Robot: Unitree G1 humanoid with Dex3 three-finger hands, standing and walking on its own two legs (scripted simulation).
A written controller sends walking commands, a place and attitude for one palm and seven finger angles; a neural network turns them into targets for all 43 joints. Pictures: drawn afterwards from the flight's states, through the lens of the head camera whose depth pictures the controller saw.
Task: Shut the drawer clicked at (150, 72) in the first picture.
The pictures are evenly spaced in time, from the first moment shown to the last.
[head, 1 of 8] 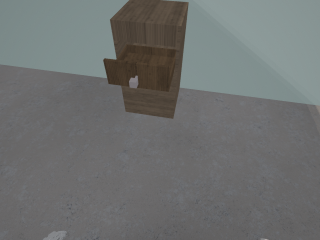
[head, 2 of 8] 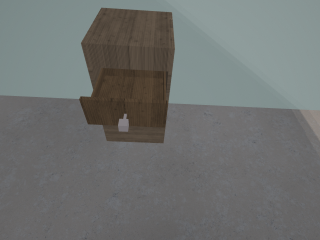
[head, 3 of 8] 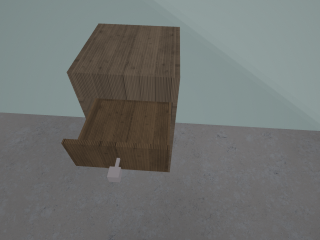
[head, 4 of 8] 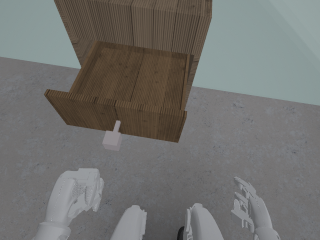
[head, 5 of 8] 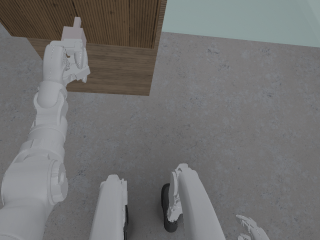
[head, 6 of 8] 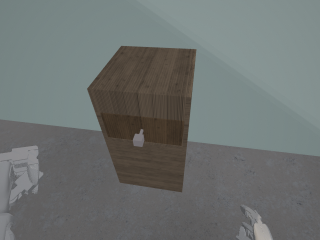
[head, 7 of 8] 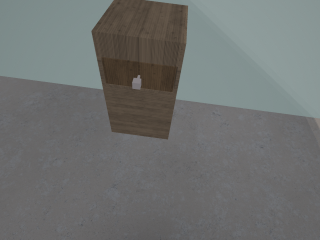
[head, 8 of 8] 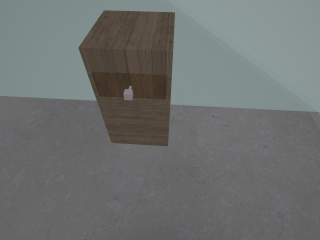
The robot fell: no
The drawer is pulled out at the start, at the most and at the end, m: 0.24 0.24 0.00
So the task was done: yes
